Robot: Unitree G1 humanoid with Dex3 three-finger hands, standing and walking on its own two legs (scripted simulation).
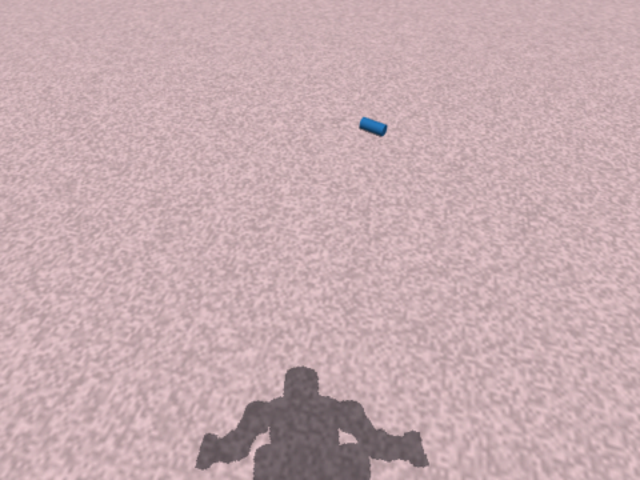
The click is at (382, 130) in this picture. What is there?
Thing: lying can
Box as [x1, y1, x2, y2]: [359, 117, 386, 135]
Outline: 361,119 359,125 361,128 380,135 384,134 386,130 385,124 365,117
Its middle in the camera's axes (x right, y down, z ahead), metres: +0.30 -0.64 +2.14
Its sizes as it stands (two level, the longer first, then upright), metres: 0.138 0.063 0.063
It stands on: the floor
